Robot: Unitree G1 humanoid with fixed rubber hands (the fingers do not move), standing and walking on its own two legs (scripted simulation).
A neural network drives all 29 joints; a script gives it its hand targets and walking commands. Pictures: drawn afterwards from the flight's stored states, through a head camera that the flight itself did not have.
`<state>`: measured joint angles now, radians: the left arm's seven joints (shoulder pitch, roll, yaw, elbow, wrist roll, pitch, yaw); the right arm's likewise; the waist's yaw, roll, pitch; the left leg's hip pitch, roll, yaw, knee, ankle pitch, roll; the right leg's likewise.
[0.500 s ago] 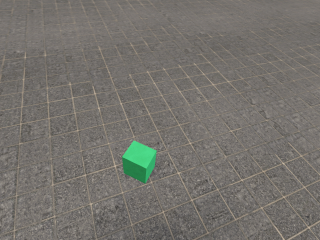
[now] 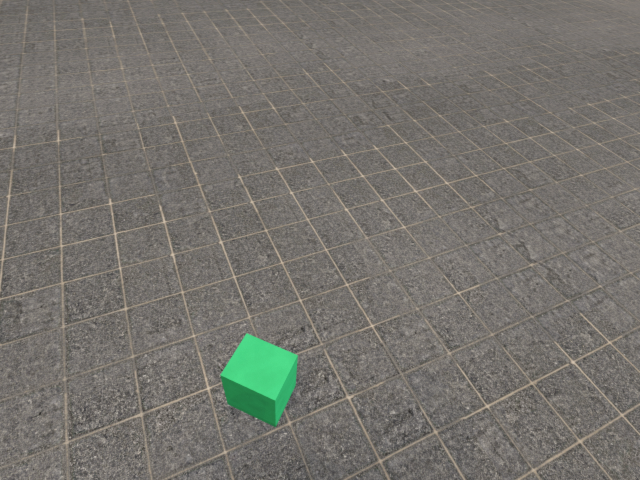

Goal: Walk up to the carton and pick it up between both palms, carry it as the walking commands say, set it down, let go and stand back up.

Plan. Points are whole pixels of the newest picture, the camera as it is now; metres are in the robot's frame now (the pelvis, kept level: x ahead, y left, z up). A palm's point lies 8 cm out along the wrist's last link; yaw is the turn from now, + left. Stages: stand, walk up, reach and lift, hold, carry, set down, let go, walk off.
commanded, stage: walk up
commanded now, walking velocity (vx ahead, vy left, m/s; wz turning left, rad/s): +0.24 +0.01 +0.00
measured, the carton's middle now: (261, 380) +0.54 +0.12 -0.66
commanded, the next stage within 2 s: none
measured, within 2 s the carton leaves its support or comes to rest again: neither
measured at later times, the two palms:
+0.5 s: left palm out of the picture +0.15 +0.22 -0.13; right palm out of the picture +0.12 -0.25 -0.14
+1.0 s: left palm out of the picture +0.06 +0.26 -0.13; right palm out of the picture +0.06 -0.18 -0.13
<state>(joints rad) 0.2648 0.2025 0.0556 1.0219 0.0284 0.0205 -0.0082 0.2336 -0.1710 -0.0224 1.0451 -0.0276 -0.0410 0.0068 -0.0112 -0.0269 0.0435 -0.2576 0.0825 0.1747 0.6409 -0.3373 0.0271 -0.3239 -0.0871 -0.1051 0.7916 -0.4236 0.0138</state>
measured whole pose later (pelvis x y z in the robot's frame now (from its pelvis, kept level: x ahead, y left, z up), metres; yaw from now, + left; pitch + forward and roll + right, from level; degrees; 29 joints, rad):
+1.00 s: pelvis +0.03 +0.04 +0.01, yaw +0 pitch -2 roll +0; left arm 0.24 0.16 0.01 1.05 0.01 0.02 0.03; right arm 0.22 -0.15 -0.01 1.06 -0.01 0.03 -0.02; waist 0.00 0.01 0.05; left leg -0.19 0.00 0.12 0.46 -0.24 0.04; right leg -0.12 -0.02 -0.05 0.46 -0.29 0.00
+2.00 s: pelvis +0.14 +0.19 +0.00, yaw -16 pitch -1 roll +1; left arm 0.19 0.15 0.02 0.92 0.02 -0.02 0.04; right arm 0.31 -0.19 -0.02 1.08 -0.02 0.06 -0.01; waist -0.01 0.05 0.04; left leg -0.39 0.03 0.07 1.01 -0.41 -0.01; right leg -0.20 -0.02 -0.14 0.65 -0.44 -0.05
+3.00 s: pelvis +0.14 +0.26 +0.00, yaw -20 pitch -2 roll +0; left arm 0.21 0.18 0.02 1.01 0.03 0.02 0.03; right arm 0.22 -0.22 -0.07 1.01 -0.02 0.07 -0.01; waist -0.01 0.02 0.09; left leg -0.38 0.04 0.10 0.75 -0.36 -0.01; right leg -0.24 -0.02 -0.04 0.56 -0.30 0.00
